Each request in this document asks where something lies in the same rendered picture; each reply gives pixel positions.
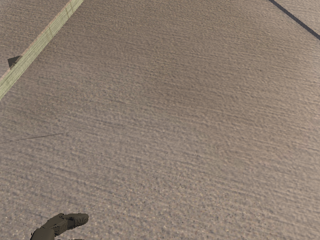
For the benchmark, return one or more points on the left robot hand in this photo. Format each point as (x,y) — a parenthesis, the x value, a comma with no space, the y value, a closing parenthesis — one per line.
(59,224)

